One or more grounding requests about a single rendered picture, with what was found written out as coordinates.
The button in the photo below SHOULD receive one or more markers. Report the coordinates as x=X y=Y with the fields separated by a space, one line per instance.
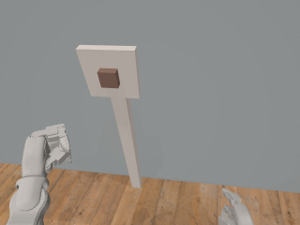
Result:
x=108 y=77

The robot right hand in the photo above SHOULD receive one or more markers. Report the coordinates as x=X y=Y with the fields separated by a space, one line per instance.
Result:
x=238 y=213

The left robot forearm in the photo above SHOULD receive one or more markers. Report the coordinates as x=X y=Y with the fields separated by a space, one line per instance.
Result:
x=30 y=202

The panel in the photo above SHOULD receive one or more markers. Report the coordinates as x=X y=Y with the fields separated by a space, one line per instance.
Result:
x=125 y=59

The robot left hand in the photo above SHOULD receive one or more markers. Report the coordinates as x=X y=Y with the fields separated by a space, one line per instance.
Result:
x=37 y=150

